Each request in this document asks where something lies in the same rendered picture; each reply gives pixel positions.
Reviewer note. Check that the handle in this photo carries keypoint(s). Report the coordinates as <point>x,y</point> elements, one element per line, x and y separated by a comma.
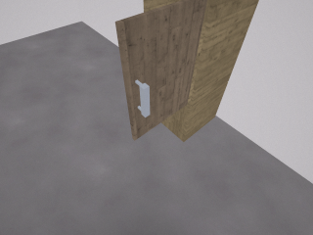
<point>144,98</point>

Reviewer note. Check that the cupboard door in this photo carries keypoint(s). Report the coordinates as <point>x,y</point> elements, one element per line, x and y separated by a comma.
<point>159,47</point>

